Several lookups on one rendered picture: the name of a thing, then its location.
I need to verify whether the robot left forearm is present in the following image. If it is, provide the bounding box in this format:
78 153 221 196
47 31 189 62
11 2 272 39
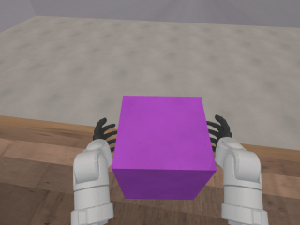
70 139 114 225

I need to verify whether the robot right forearm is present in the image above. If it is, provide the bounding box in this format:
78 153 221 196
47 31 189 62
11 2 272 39
215 137 269 225

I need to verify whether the robot right hand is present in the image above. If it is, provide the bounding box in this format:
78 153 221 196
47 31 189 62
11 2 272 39
206 114 233 152

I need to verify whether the carton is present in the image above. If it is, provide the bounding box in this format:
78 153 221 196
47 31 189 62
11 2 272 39
112 96 217 200

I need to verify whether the robot left hand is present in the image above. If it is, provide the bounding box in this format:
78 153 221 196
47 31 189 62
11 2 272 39
93 117 117 152

